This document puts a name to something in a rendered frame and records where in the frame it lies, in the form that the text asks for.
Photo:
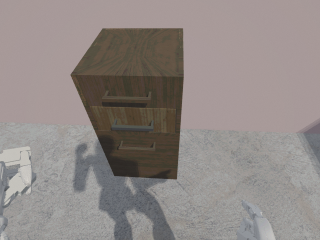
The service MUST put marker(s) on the robot left hand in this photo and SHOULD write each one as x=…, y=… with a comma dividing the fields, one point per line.
x=15, y=164

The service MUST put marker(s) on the cabinet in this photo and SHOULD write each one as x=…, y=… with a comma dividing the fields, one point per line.
x=135, y=62

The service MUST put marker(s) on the robot right hand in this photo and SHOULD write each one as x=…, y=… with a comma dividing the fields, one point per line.
x=259, y=228

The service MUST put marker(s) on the handle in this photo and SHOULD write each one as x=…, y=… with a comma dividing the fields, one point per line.
x=126, y=99
x=137, y=149
x=132, y=127

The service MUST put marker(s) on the robot left forearm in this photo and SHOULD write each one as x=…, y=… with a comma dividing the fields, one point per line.
x=3, y=225

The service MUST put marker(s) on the drawer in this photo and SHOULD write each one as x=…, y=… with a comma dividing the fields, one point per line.
x=164, y=118

